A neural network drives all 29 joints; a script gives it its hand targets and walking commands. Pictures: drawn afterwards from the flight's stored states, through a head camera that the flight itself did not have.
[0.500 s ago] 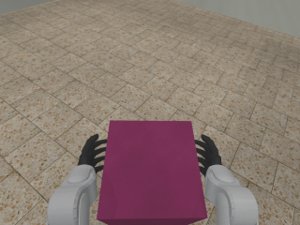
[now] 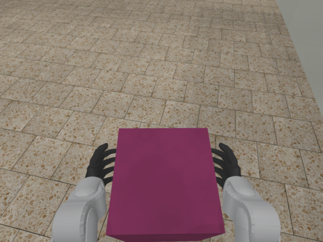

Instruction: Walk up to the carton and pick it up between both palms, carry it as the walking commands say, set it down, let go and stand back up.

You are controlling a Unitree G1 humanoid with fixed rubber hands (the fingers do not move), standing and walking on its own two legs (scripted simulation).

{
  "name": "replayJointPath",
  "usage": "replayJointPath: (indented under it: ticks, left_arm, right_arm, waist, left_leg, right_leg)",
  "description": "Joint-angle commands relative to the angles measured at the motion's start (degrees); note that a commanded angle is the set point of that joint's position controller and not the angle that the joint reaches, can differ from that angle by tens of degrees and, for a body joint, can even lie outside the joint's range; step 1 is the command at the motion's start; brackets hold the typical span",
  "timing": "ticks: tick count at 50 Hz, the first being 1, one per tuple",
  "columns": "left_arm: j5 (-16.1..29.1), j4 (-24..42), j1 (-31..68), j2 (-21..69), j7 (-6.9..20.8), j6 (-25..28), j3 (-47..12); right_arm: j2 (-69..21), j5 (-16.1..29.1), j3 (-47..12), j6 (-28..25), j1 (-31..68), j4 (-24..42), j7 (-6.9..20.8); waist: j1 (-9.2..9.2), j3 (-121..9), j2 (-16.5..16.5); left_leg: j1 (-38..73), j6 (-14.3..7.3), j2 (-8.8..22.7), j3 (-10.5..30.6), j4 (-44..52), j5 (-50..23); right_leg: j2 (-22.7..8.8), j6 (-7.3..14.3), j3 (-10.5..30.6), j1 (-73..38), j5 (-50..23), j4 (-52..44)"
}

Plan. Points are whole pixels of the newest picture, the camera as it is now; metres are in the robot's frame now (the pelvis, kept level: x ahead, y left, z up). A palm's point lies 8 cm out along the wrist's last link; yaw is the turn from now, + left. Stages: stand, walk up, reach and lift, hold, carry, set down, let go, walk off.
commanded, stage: carry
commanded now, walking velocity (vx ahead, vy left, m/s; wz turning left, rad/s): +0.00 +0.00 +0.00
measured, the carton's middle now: (163, 190) +0.25 -0.01 +0.00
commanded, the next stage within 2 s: none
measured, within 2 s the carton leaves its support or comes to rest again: neither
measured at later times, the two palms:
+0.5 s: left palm out of the picture +0.13 +0.09 +0.10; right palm out of the picture +0.09 -0.19 +0.10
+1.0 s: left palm out of the picture +0.11 +0.10 +0.08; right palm out of the picture +0.07 -0.18 +0.09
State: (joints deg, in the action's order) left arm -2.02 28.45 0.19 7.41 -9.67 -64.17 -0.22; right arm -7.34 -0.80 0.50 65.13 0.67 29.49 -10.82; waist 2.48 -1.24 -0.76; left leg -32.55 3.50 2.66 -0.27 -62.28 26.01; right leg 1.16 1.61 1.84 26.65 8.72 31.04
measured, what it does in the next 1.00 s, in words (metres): walks backwards: left foot, then right foot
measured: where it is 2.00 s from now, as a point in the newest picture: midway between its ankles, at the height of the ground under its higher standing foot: outside the picture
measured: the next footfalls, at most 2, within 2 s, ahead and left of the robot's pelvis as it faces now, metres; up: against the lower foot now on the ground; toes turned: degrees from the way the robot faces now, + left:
left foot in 0.14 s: -0.04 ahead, +0.12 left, +0.00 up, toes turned +2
right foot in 0.44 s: -0.11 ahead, -0.13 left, +0.00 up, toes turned -11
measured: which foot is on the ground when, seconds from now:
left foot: up 0.00-0.12, down 0.14-1.00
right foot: down 0.00-0.16, up 0.18-0.42, down 0.44-1.00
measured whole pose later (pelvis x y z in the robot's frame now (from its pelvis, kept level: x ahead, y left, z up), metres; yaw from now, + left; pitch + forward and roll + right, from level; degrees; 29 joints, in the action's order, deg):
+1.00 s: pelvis -0.16 -0.01 +0.00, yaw -7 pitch +3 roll +0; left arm -2.8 18.7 4.4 7.3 -10.1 -65.7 1.3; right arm -7.3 -2.6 2.5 65.0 3.4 19.3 -9.2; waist -0.4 -7.5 0.3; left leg -23.2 1.3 5.4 -6.4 -29.6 9.4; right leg -1.1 0.5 -3.8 20.5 14.0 31.2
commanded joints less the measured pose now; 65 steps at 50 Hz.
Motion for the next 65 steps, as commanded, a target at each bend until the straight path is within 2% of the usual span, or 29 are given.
replayJointPath:
  ticks: [1, 4, 5, 6, 7, 8, 9, 10, 11, 12, 13, 14, 15, 18, 19, 20, 21, 22, 23, 24, 25, 27, 28, 30, 32, 40, 45, 57, 65]
  left_arm:
    - [14.0, 7.6, 19.0, 49.2, 7.8, 1.2, -30.3]
    - [14.0, 7.2, 18.5, 47.5, 7.5, 0.4, -31.0]
    - [14.0, 7.1, 18.7, 47.2, 7.3, 0.1, -31.4]
    - [14.2, 6.9, 19.4, 47.1, 7.2, -0.1, -32.0]
    - [14.3, 6.4, 20.1, 46.8, 7.0, -0.3, -32.7]
    - [14.7, 7.0, 20.6, 47.2, 7.0, -0.6, -33.5]
    - [17.5, 13.5, 25.7, 48.9, 6.5, -0.9, -35.9]
    - [15.0, 7.8, 24.7, 48.8, 6.8, -1.3, -34.8]
    - [15.7, 8.4, 26.6, 49.4, 7.1, -0.9, -35.7]
    - [16.4, 8.2, 27.5, 50.1, 7.3, -0.8, -36.5]
    - [16.8, 7.7, 27.4, 50.0, 7.3, -0.9, -37.0]
    - [16.7, 7.3, 27.1, 49.3, 7.1, -1.1, -37.3]
    - [16.6, 7.0, 26.9, 48.5, 6.8, -1.4, -37.3]
    - [15.3, 4.5, 23.6, 46.5, 6.0, -2.3, -35.7]
    - [14.8, 3.4, 22.3, 46.2, 5.9, -2.6, -34.8]
    - [14.6, 2.6, 21.4, 46.1, 5.8, -2.7, -34.1]
    - [14.6, 2.7, 21.4, 45.9, 5.6, -2.9, -33.2]
    - [14.7, 2.7, 21.5, 46.0, 5.6, -3.1, -32.2]
    - [14.4, 2.4, 22.1, 45.3, 5.7, -3.0, -31.4]
    - [13.9, 1.7, 21.9, 46.6, 5.7, -2.4, -30.5]
    - [13.6, 2.1, 22.8, 47.9, 5.8, -2.1, -30.3]
    - [13.2, 2.2, 23.2, 49.5, 6.0, -1.4, -30.0]
    - [12.9, 2.0, 22.6, 49.4, 6.0, -1.2, -29.6]
    - [12.7, 2.7, 23.2, 48.9, 5.9, -1.1, -29.4]
    - [12.9, 2.7, 24.1, 48.5, 5.9, -1.3, -29.5]
    - [14.7, 2.6, 25.9, 48.1, 6.3, -1.9, -31.4]
    - [14.2, -0.1, 27.0, 47.7, 6.6, -1.0, -30.7]
    - [10.2, -10.6, 30.1, 47.9, 8.5, 7.7, -26.2]
    - [9.0, -12.0, 29.3, 45.4, 8.9, 12.1, -25.0]
  right_arm:
    - [-51.7, 17.9, -38.4, -1.3, 22.7, 7.7, 8.8]
    - [-49.7, 16.7, -36.5, -0.5, 20.8, 5.9, 8.6]
    - [-49.0, 16.2, -35.6, -0.2, 20.2, 5.1, 8.5]
    - [-48.6, 15.6, -34.7, 0.0, 19.2, 4.0, 8.6]
    - [-48.5, 15.0, -33.7, 0.1, 18.1, 2.6, 8.6]
    - [-48.1, 14.7, -32.7, 0.1, 17.7, 3.0, 8.6]
    - [-48.5, 16.0, -31.0, -0.4, 19.6, 7.7, 8.2]
    - [-47.5, 14.2, -30.3, -0.1, 17.4, 3.2, 8.9]
    - [-47.9, 13.9, -30.7, -0.3, 19.4, 4.1, 9.2]
    - [-47.8, 13.9, -30.7, -0.6, 21.2, 5.3, 9.4]
    - [-47.1, 13.6, -30.5, -0.7, 21.2, 5.6, 9.3]
    - [-46.5, 13.2, -30.3, -0.5, 20.6, 5.4, 9.0]
    - [-45.6, 12.9, -30.0, -0.3, 20.3, 5.4, 8.7]
    - [-43.2, 12.4, -29.3, 0.5, 18.1, 4.4, 8.0]
    - [-42.8, 12.4, -29.3, 0.8, 17.7, 3.9, 7.9]
    - [-42.6, 12.6, -29.4, 1.1, 17.5, 3.3, 7.9]
    - [-42.4, 13.0, -29.5, 1.2, 17.8, 3.8, 7.7]
    - [-42.6, 13.2, -29.8, 1.4, 18.3, 4.0, 7.4]
    - [-42.7, 13.0, -30.4, 1.7, 18.7, 4.3, 7.3]
    - [-44.0, 14.0, -32.4, 1.8, 21.7, 5.0, 7.8]
    - [-45.4, 14.8, -33.2, 1.6, 23.6, 4.7, 8.3]
    - [-48.0, 15.9, -34.4, 1.3, 24.9, 4.1, 8.9]
    - [-48.4, 16.3, -34.7, 1.3, 25.6, 4.3, 9.1]
    - [-48.6, 16.8, -34.7, 1.3, 26.4, 4.8, 9.3]
    - [-48.4, 16.5, -34.5, 1.4, 26.4, 4.3, 9.1]
    - [-47.2, 14.0, -31.4, 1.4, 23.8, 1.0, 8.4]
    - [-46.2, 12.5, -29.3, 0.3, 24.2, -1.8, 8.3]
    - [-46.2, 9.0, -24.9, -8.5, 28.3, -12.1, 10.5]
    - [-44.6, 7.7, -24.3, -13.0, 27.8, -13.7, 10.7]
  waist:
    - [-3.40, -19.1, 10.8]
    - [-3.66, -20.9, 12.8]
    - [-3.68, -21.5, 14.0]
    - [-3.12, -22.2, 14.2]
    - [-2.99, -21.4, 11.1]
    - [-2.57, -19.4, -0.8]
    - [-2.10, -14.6, -19.1]
    - [-2.94, -11.5, -14.8]
    - [-3.04, -10.0, -8.1]
    - [-3.06, -9.6, -5.8]
    - [-2.98, -9.7, -6.6]
    - [-3.02, -9.5, -8.0]
    - [-2.69, -9.7, -9.2]
    - [-1.99, -12.9, -11.4]
    - [-2.32, -14.2, -11.3]
    - [-2.81, -15.2, -10.4]
    - [-2.58, -17.1, -8.9]
    - [-2.29, -18.1, -5.2]
    - [-1.97, -18.2, 4.6]
    - [-2.24, -16.5, 11.7]
    - [-2.29, -16.4, 11.3]
    - [-2.22, -15.7, 6.0]
    - [-2.40, -15.3, 5.0]
    - [-2.49, -13.8, 4.7]
    - [-2.36, -12.9, 4.5]
    - [-2.26, -13.4, 2.1]
    - [-2.33, -14.0, 1.0]
    - [-2.52, -17.4, -0.3]
    - [-2.30, -19.1, 0.0]
  left_leg:
    - [2.8, -0.5, -1.3, 0.3, 8.4, 1.3]
    - [10.7, -2.1, -3.5, -2.4, 21.7, 2.3]
    - [14.7, -2.9, -3.8, -4.1, 28.3, 2.3]
    - [21.9, -3.7, -3.3, -6.6, 37.9, -1.1]
    - [29.3, -4.4, -1.0, -6.4, 46.3, -2.4]
    - [34.0, -6.5, 7.5, 4.9, 50.5, 2.9]
    - [21.0, -12.1, 21.4, 20.2, 50.8, 2.1]
    - [15.5, -14.0, 24.2, 14.4, 51.9, -3.4]
    - [11.2, -12.5, 20.2, 9.5, 49.8, -5.3]
    - [9.5, -10.3, 16.5, 4.8, 48.7, -6.3]
    - [11.3, -8.4, 13.0, 0.7, 47.1, -9.1]
    - [13.3, -7.2, 10.7, -1.2, 45.4, -11.1]
    - [14.9, -7.1, 10.3, -0.8, 44.3, -13.6]
    - [19.2, -9.0, 13.4, 3.8, 41.5, -25.2]
    - [20.2, -8.7, 13.5, 3.8, 39.8, -28.8]
    - [20.0, -7.0, 13.2, 3.1, 38.1, -30.8]
    - [18.7, -4.8, 12.5, 2.7, 36.2, -30.8]
    - [16.6, -3.0, 11.0, 1.8, 32.5, -29.5]
    - [9.5, -1.2, 7.1, -0.7, 30.5, -20.3]
    - [7.4, -0.1, 5.1, -4.3, 29.8, -8.8]
    - [8.6, 0.3, 5.0, -5.0, 29.4, -6.6]
    - [12.4, -0.3, 5.1, -4.9, 32.0, -12.8]
    - [14.4, -0.7, 5.7, -4.4, 33.3, -14.4]
    - [14.4, -1.3, 6.3, -3.2, 35.0, -12.0]
    - [13.9, -1.5, 5.9, -3.6, 35.0, -10.5]
    - [15.0, -2.2, 6.0, -2.8, 36.3, -10.4]
    - [14.5, -2.8, 6.5, -1.6, 37.9, -10.4]
    - [14.9, -3.6, 6.9, -0.5, 38.0, -13.3]
    - [16.6, -3.9, 6.8, -1.4, 35.5, -18.1]
  right_leg:
    - [-13.7, 4.1, 14.6, -14.8, -6.1, -12.1]
    - [-13.3, 2.9, 15.2, -13.1, 1.3, -15.7]
    - [-12.4, 1.5, 14.3, -12.5, 2.7, -16.5]
    - [-10.4, -1.4, 11.6, -10.1, 4.3, -16.7]
    - [-7.2, -4.8, 7.8, -5.5, 6.1, -15.4]
    - [-2.3, -8.5, 2.5, 3.7, 7.0, -8.1]
    - [0.6, -8.0, -2.9, 6.8, 14.7, 12.0]
    - [-1.8, -7.3, -4.3, 6.8, 16.6, 25.0]
    - [-2.6, -6.1, -2.7, 3.9, 14.6, 29.8]
    - [-2.1, -5.1, -2.3, 2.7, 12.6, 31.3]
    - [-1.8, -4.7, -2.5, 2.6, 10.9, 29.1]
    - [-1.3, -4.5, -3.9, 2.6, 10.7, 24.7]
    - [-0.7, -4.7, -5.4, 1.8, 11.7, 20.0]
    - [-0.3, -4.8, -8.4, -2.8, 16.7, 7.8]
    - [-0.2, -4.5, -8.9, -5.7, 14.7, 1.1]
    - [-0.7, -4.4, -8.6, -10.1, 8.5, -7.9]
    - [-3.1, -4.3, -6.6, -15.7, 5.3, -12.0]
    - [-7.5, -4.4, -1.6, -19.7, 2.6, -14.2]
    - [-14.0, -2.1, 5.2, -22.8, -12.7, -10.0]
    - [-17.1, 0.8, 7.5, -19.4, -20.7, -8.8]
    - [-16.4, 1.6, 5.9, -17.3, -19.6, -8.4]
    - [-12.5, 0.6, 2.1, -12.9, -6.6, -8.1]
    - [-10.7, -0.3, 0.6, -10.5, 0.7, -8.4]
    - [-9.5, -0.8, 1.2, -7.7, 13.4, -10.8]
    - [-9.9, -0.3, 2.6, -5.8, 16.8, -11.7]
    - [-9.0, 0.0, 2.7, -4.9, 14.0, -10.2]
    - [-8.1, -0.1, 1.7, -6.3, 11.0, -8.2]
    - [-6.8, 0.1, 0.4, -9.5, 4.8, -5.3]
    - [-7.0, 0.1, 0.1, -11.2, -1.5, -3.8]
